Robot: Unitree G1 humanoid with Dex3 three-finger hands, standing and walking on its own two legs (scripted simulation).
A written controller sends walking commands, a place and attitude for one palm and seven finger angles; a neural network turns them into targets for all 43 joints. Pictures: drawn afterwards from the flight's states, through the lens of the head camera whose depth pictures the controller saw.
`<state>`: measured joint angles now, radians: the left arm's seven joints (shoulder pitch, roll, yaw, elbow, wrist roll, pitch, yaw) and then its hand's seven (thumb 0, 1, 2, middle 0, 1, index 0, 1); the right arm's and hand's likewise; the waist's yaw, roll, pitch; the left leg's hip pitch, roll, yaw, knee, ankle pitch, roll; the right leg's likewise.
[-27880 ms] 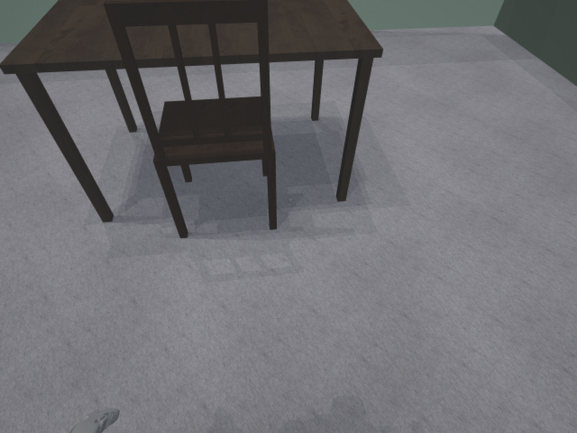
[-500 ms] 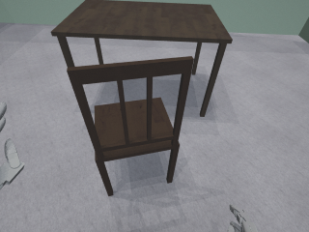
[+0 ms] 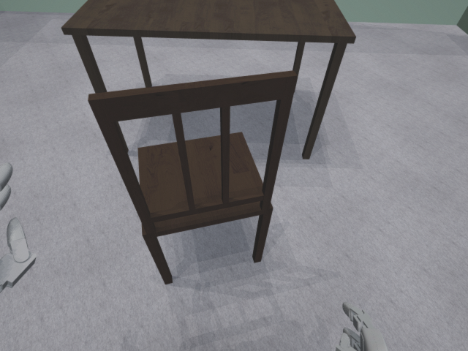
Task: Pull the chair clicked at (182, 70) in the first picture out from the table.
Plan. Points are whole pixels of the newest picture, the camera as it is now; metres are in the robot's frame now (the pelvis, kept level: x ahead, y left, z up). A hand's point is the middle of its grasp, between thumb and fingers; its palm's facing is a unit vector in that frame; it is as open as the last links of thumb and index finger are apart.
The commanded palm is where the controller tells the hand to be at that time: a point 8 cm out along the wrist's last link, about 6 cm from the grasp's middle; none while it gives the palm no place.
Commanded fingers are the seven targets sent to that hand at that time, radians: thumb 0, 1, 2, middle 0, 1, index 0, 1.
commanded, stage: stop stepping back and stand still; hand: left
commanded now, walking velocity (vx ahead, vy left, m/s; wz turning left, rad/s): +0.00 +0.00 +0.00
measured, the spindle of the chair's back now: (185, 168) +0.54 +0.15 -0.07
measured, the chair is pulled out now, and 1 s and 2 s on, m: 0.59 0.59 0.59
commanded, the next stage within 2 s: let the arm hang, fingers relaxed in 0.36 s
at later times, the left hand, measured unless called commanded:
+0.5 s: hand (54, 250) +0.22 +0.26 +0.12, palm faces +0.32 -0.80 -0.50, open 7.4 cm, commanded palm none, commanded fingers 0.00 0.90 0.90 -0.20 -0.30 -0.20 -0.30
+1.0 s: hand out of the picture -0.04 +0.19 -0.17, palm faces +0.05 -0.97 -0.24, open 7.2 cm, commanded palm none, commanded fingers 0.00 0.90 0.90 -0.20 -0.30 -0.20 -0.30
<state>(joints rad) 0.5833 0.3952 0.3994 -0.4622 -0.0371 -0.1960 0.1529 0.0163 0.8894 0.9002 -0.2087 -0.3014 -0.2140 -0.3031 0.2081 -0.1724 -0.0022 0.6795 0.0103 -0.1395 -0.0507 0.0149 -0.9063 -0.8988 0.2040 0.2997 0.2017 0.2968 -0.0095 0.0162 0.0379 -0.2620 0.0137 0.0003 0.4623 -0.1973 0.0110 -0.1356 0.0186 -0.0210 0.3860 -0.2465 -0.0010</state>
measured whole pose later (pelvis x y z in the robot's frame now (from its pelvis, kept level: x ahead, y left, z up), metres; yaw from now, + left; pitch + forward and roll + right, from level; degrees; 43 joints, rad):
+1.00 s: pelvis -0.01 +0.00 +0.00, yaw +3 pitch -1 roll -1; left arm 0.36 0.20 0.01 0.99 0.02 0.04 0.02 -0.01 0.94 0.90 -0.20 -0.30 -0.20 -0.30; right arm 0.33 -0.19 -0.01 1.00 -0.02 0.02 -0.02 0.01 -0.92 -0.90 0.20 0.30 0.20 0.30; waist 0.00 0.02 0.08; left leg -0.27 -0.02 -0.04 0.47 -0.18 0.01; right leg -0.15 -0.01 -0.06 0.45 -0.28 -0.01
